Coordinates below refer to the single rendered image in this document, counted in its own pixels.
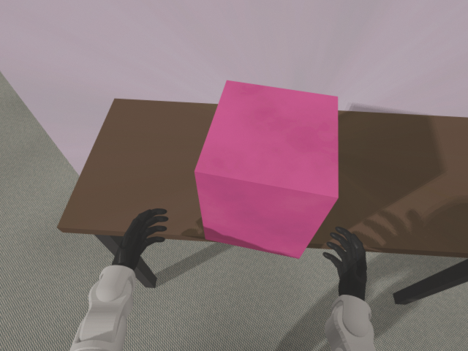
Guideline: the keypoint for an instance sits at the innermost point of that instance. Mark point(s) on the right robot hand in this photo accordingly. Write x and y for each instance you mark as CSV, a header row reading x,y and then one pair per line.
x,y
352,266

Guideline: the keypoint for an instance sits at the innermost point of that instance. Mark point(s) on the table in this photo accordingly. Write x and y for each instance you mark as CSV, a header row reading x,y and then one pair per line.
x,y
403,183

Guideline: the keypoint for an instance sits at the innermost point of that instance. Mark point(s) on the carton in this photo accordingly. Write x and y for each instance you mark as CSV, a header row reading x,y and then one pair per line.
x,y
268,173

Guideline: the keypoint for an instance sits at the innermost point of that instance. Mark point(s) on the robot left forearm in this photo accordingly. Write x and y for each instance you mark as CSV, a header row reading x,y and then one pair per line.
x,y
104,327

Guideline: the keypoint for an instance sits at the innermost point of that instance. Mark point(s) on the robot right forearm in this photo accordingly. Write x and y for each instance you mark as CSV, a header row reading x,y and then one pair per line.
x,y
349,327

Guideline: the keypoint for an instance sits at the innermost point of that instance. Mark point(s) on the left robot hand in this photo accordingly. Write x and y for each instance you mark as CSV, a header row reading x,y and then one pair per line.
x,y
135,238

